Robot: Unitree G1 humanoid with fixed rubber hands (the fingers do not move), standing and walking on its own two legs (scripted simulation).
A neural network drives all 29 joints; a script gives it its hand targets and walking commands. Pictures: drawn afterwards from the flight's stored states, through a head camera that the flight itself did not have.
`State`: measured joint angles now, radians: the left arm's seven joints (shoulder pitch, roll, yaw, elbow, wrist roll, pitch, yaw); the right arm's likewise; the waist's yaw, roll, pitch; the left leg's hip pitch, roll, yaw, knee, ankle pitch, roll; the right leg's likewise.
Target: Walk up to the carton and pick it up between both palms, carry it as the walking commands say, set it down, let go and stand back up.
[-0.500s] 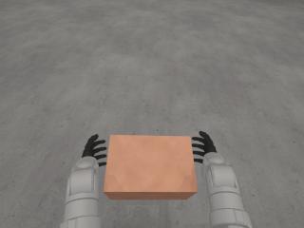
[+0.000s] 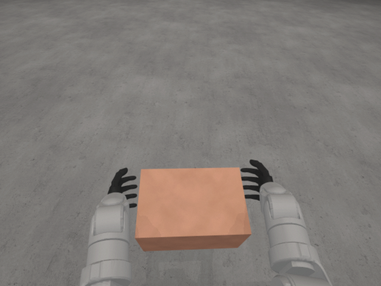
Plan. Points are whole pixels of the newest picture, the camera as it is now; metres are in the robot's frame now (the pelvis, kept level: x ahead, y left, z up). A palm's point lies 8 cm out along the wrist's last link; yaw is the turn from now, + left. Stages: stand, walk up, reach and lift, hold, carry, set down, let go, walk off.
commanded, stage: hold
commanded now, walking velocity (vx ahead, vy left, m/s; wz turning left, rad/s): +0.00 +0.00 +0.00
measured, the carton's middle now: (190, 209) +0.32 +0.02 -0.05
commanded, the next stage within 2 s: set down in 0.10 s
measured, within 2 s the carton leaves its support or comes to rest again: neither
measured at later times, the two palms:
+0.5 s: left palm (112, 213) +0.27 +0.20 +0.00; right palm (250, 198) +0.33 -0.12 +0.00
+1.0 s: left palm (119, 227) +0.29 +0.21 -0.10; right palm (241, 213) +0.34 -0.12 -0.09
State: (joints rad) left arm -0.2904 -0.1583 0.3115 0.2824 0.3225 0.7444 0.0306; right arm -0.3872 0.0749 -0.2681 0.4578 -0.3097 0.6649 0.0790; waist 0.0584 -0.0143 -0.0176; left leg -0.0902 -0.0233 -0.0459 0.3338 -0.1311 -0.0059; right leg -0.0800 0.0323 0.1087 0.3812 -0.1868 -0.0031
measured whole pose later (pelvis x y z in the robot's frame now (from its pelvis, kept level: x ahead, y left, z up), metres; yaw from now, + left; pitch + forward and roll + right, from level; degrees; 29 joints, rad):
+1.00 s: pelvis -0.01 +0.00 -0.04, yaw +1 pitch +20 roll +0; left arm -0.38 -0.14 0.42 0.47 0.27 0.33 0.01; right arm -0.47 0.12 -0.38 0.60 -0.29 0.28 0.00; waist 0.08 -0.03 -0.11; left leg -0.86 -0.04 -0.08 0.73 -0.23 -0.01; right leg -0.82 0.06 0.09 0.75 -0.28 0.01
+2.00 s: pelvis -0.05 -0.01 -0.20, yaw +0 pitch +43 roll -1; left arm -0.67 -0.02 0.44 0.59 0.17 0.29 0.05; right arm -0.75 0.05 -0.35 0.71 -0.16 0.23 -0.13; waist 0.09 -0.06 -0.29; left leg -1.74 -0.07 -0.10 1.43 -0.43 -0.05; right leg -1.71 0.13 0.07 1.45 -0.48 0.02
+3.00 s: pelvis -0.08 +0.00 -0.33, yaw -1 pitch +47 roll -1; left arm -0.99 0.10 0.42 0.70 0.10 0.27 0.10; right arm -1.09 -0.07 -0.32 0.84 -0.09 0.20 -0.19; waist 0.09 -0.06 -0.10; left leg -2.23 -0.11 -0.09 1.87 -0.46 -0.07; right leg -2.19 0.18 0.07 1.89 -0.53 0.07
